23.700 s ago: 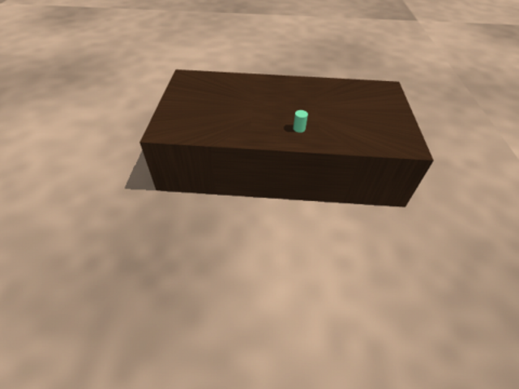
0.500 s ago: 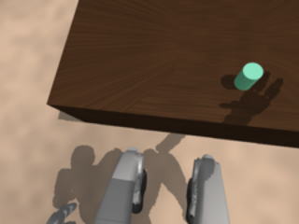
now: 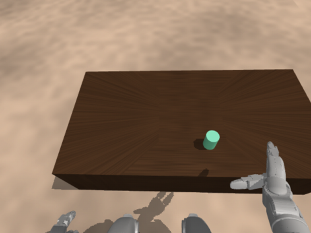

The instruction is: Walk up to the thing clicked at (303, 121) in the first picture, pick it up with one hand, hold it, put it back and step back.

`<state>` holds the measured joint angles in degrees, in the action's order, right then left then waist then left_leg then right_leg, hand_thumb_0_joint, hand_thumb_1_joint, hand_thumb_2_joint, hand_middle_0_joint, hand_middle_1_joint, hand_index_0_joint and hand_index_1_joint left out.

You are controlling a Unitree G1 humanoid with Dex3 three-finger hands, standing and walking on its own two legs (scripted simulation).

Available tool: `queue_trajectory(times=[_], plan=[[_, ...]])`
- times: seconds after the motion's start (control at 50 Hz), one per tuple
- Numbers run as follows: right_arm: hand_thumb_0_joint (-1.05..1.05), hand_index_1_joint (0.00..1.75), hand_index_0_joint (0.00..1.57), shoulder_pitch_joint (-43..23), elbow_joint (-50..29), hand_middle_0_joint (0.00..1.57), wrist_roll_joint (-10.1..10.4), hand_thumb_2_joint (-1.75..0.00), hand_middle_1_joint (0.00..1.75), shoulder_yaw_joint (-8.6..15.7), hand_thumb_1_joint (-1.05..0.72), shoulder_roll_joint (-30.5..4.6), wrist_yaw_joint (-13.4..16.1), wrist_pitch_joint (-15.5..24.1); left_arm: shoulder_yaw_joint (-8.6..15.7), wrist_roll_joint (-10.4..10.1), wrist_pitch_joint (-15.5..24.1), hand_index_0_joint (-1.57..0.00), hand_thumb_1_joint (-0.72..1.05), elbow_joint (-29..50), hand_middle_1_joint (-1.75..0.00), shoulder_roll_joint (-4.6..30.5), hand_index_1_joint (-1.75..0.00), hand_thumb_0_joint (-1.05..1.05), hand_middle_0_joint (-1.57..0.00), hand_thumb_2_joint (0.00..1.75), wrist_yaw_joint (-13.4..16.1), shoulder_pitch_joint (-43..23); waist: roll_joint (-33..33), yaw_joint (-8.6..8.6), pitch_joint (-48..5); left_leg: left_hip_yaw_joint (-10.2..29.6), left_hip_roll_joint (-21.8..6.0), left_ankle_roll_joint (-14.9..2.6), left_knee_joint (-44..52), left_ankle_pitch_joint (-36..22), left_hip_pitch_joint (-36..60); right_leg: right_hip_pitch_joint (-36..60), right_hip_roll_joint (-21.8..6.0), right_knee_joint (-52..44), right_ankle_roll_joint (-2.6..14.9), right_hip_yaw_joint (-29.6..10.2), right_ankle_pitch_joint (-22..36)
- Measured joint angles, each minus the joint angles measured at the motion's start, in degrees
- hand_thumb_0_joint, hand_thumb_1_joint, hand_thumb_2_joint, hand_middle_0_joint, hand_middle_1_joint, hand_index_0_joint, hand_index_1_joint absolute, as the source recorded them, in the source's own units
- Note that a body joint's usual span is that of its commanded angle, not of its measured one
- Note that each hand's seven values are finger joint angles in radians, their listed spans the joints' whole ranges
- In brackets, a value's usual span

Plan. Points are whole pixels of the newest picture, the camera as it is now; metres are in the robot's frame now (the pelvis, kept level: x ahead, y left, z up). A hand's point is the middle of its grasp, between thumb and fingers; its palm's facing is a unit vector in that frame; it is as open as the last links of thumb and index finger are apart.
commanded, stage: home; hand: right
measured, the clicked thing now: (210, 140) +0.51 -0.22 -0.34
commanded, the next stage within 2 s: none
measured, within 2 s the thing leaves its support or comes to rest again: neither
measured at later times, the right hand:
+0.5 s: hand (236, 218) +0.17 -0.17 -0.04, palm faces +0.17 +0.95 -0.27, open 17.3 cm
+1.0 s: hand out of the picture +0.10 -0.23 -0.08, palm faces -0.01 +0.92 -0.38, open 17.3 cm
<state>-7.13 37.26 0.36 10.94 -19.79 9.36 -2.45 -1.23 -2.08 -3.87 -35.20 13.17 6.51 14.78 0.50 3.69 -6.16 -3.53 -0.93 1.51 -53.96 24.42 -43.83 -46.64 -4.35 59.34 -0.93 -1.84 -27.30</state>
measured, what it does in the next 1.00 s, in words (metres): stands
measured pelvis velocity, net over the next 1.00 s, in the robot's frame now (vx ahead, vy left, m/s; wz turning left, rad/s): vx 0.00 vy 0.01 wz -0.02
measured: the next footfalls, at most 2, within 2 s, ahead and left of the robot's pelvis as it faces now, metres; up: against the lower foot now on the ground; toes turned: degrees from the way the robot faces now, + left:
none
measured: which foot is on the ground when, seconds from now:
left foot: down 0.00-1.00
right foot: down 0.00-1.00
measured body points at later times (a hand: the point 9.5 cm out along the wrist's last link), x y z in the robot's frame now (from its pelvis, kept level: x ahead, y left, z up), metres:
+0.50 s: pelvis +0.00 +0.02 +0.02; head +0.02 +0.01 +0.47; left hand +0.19 +0.25 -0.05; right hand +0.16 -0.22 -0.02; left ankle +0.02 +0.14 -0.68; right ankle +0.01 -0.12 -0.68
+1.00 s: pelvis +0.00 +0.01 +0.05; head +0.00 +0.02 +0.50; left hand +0.10 +0.28 -0.08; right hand +0.10 -0.28 -0.05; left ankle +0.02 +0.14 -0.68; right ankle +0.01 -0.12 -0.68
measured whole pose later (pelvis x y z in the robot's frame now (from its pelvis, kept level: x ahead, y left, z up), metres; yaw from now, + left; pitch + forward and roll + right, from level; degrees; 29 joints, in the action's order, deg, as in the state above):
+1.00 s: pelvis +0.00 +0.01 +0.05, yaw -1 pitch -1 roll +0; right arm 14.7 44.4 -3.1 0.7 -18.0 1.3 -1.4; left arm 1.4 3.2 -1.4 -48.1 16.8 0.8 13.0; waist 1.3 0.5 -0.3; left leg -2.3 -3.5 1.6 -36.6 18.3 -17.2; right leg -17.2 -1.4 36.0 -1.1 0.5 -17.9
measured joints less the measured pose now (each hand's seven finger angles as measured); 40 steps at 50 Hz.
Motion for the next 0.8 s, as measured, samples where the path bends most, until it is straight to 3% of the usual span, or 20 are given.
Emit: queue_trajectory(times=[0.2, 0.3, 0.44, 0.72, 0.76, 0.8], plan=[[-0.01, 0.05, 0.06, 19.25, -18.13, 0.06, 1.97, -0.07, 0.06, -9.0, 0.51, 6.59, 0.03, -4.02, 0.31, -0.58, 1.51, -0.2, 0.9, 2.06, -0.3, -1.13, -0.3, 0.01, -0.2, 0.89, 1.24, -1.16, 1.7, -2.01, 0.53, 0.92, -0.72, 0.2, 5.78, -0.99, 10.22, 11.23, 0.76, -7.39, 0.04, 1.41, 1.71], [-0.01, 0.06, 0.07, 27.91, -26.52, 0.06, 2.02, -0.07, 0.06, -11.78, 0.51, 8.77, -0.38, -5.9, -0.01, -0.49, 2.56, -0.2, 0.9, 3.92, -0.3, -1.95, -0.3, 0.01, -0.2, 0.89, 2.04, -1.91, 1.61, -2.91, 0.59, 0.7, -0.73, -0.05, 6.33, -0.85, 12.64, 13.83, 0.79, -8.5, -0.27, 1.24, 1.99], [-0.01, 0.05, 0.07, 31.37, -30.82, 0.06, 1.6, -0.07, 0.06, -11.83, 0.51, 8.77, -0.69, -7.58, -0.3, 0.2, 5.12, -0.2, 0.9, 6.07, -0.3, -1.76, -0.3, 0.01, -0.2, 0.89, 3.0, -2.63, 1.1, -3.52, 1.64, -0.04, -0.79, -0.52, 5.77, -0.73, 13.53, 14.64, 0.87, -8.48, -0.72, 0.46, 2.47], [-0.01, 0.05, 0.06, 31.33, -32.57, 0.06, 0.93, -0.07, 0.06, -11.44, 0.51, 8.78, -0.83, -8.55, 0.45, 0.86, 8.01, -0.2, 0.9, 5.7, -0.3, -0.67, -0.3, 0.01, -0.2, 0.89, 2.7, 0.37, 0.99, -2.64, 1.9, 0.43, -0.63, -0.69, 4.79, -0.95, 12.59, 14.1, 0.7, -7.89, -0.85, 0.84, 2.74], [-0.01, 0.05, 0.06, 28.05, -25.85, 0.06, -1.9, -0.07, 0.05, -11.85, 0.51, 8.0, -2.81, -5.19, 1.01, 4.16, 7.46, -0.2, 0.9, 2.46, -0.3, -0.3, -0.3, 0.01, -0.2, 0.9, 1.12, -0.64, 0.95, -3.17, 3.85, 0.63, -0.8, -0.62, 5.6, -1.29, 14.73, 16.4, 0.89, -8.96, -0.79, 1.1, 3.18], [-0.01, 0.05, 0.06, 24.36, -16.64, 0.06, -3.62, -0.06, 0.05, -12.08, 0.52, 6.55, -5.26, -2.62, 1.03, 5.87, 5.27, -0.2, 0.9, -1.84, -0.3, 0.57, -0.3, 0.01, -0.2, 0.9, -1.14, -2.15, 0.89, -3.5, 4.97, 0.86, -1.14, -0.57, 7.09, -1.92, 16.99, 18.92, 1.27, -10.95, -0.69, 1.43, 4.07]])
